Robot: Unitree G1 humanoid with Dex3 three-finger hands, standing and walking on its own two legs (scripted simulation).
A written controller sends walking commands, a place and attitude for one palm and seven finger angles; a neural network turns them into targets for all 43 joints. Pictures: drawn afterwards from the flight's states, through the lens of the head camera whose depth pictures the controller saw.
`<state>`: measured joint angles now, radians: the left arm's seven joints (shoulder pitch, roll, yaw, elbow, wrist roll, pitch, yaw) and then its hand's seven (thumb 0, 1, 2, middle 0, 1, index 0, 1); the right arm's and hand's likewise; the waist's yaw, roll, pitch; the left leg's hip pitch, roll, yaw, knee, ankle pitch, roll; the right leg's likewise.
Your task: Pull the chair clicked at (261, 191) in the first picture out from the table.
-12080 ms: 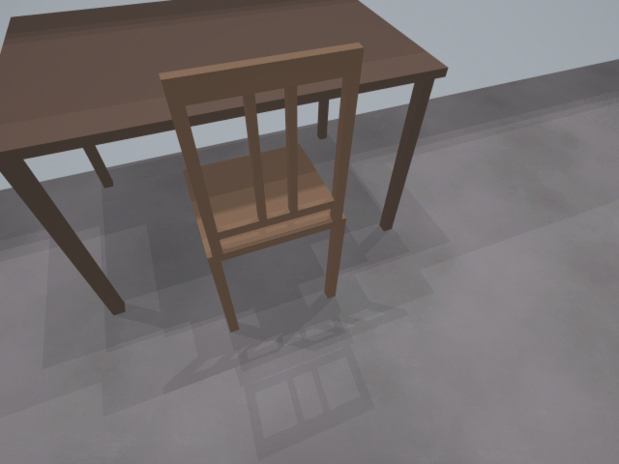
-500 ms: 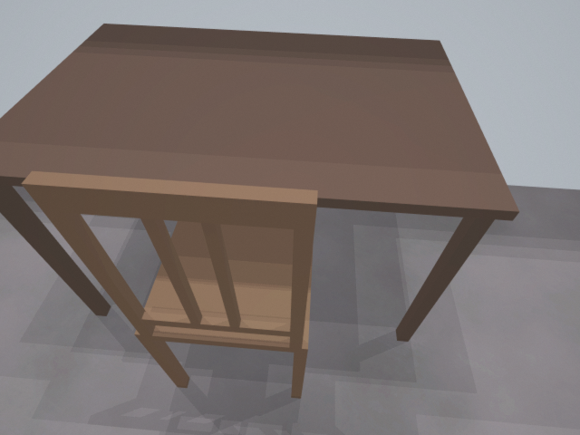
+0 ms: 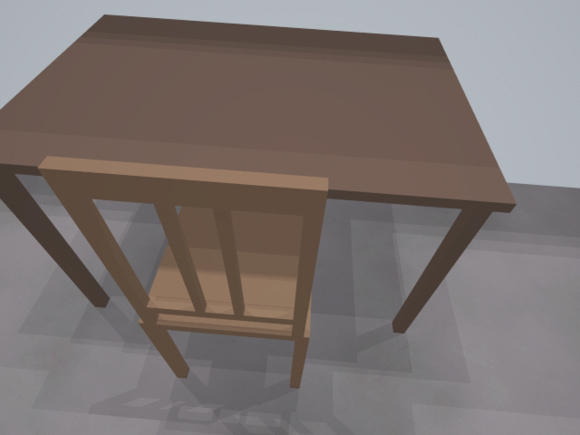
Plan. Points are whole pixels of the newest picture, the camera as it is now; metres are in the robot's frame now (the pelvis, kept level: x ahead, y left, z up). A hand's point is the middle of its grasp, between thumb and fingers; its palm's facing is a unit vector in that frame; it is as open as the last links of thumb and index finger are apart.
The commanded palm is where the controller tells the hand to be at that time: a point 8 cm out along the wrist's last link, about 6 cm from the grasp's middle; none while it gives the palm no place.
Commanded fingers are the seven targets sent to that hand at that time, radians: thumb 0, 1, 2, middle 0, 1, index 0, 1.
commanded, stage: look again from close up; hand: left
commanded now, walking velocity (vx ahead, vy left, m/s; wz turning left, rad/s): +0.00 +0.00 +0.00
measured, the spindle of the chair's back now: (185, 264) +0.40 +0.21 -0.07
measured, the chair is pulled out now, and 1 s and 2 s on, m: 0.00 0.00 0.00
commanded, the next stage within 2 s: raise the hand toward the chair's back in 0.38 s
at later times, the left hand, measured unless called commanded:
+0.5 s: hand out of the picture -0.02 +0.18 -0.18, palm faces -0.01 -0.99 -0.16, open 7.3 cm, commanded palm +0.09 +0.23 -0.07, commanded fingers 0.00 0.85 0.88 -0.20 -0.29 -0.20 -0.29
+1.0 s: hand out of the picture +0.11 +0.20 -0.09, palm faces +0.17 -0.98 -0.06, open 10.0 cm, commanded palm +0.11 +0.24 -0.06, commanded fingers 0.00 0.27 0.63 -0.14 -0.20 -0.14 -0.20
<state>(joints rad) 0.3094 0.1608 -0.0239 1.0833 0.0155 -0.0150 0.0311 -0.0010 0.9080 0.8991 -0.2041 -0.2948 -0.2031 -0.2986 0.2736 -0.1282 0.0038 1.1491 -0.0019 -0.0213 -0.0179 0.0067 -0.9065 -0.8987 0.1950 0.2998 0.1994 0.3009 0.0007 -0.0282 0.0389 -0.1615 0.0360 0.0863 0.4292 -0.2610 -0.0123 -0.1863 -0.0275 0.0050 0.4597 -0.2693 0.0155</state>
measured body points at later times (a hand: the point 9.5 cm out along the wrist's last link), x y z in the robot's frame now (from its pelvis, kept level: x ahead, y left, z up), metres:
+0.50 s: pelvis -0.01 +0.02 +0.00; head +0.01 +0.03 +0.45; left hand -0.02 +0.23 -0.17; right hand -0.02 -0.20 -0.16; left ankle -0.02 +0.12 -0.74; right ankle -0.02 -0.13 -0.74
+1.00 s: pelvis -0.04 -0.02 -0.10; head +0.03 +0.03 +0.35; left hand +0.09 +0.25 -0.08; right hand +0.23 -0.24 -0.12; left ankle -0.02 +0.12 -0.74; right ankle -0.01 -0.13 -0.74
